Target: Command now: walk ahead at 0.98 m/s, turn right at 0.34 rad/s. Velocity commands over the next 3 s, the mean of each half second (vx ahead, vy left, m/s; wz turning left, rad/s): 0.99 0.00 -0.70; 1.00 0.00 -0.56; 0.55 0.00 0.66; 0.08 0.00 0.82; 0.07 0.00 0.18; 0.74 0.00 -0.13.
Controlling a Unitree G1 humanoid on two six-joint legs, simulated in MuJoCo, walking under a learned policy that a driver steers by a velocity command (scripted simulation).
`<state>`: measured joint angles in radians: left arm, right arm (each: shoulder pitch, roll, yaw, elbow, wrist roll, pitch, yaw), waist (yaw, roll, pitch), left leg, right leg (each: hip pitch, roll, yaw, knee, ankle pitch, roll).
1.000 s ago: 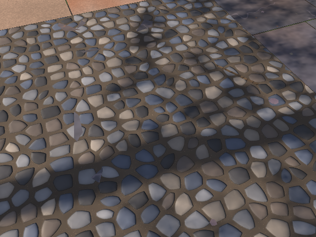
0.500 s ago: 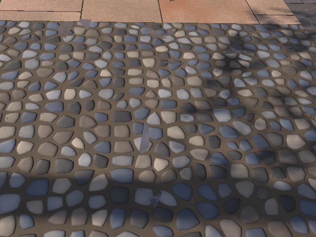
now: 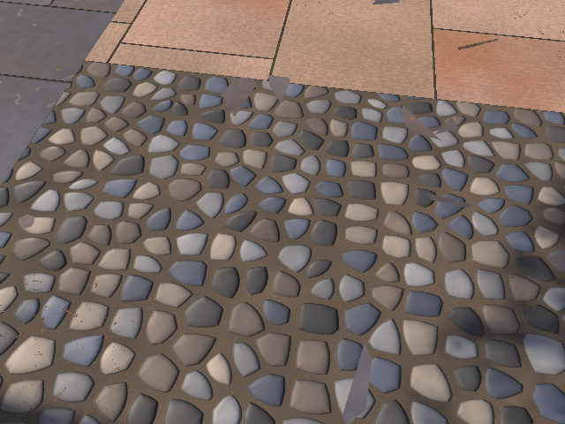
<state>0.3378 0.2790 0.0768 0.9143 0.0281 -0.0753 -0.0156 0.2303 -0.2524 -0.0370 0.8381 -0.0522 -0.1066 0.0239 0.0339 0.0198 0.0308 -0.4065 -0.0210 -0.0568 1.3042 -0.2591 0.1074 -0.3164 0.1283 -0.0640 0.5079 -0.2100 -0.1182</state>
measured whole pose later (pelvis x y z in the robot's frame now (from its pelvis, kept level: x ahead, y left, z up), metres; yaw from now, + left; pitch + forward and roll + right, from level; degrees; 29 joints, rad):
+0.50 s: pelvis +0.45 +0.02 +0.01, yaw -23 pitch +2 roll +2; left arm 0.19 0.36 0.09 0.74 0.03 -0.02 -0.05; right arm 0.35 -0.31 -0.06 0.84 -0.03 -0.11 0.00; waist -0.03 -0.05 0.00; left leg -0.13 0.02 0.17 0.39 -0.30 -0.01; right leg -0.68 -0.06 -0.02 1.27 -0.23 -0.11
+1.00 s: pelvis +0.83 -0.22 +0.01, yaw -40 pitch +0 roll -2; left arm 0.45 0.28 0.05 0.86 0.01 -0.10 -0.02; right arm 0.16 -0.24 0.00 0.70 -0.02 -0.05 0.04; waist 0.03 0.02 0.03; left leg -0.77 0.17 -0.01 0.97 -0.08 0.03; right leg 0.02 0.18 -0.04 0.26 -0.29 -0.16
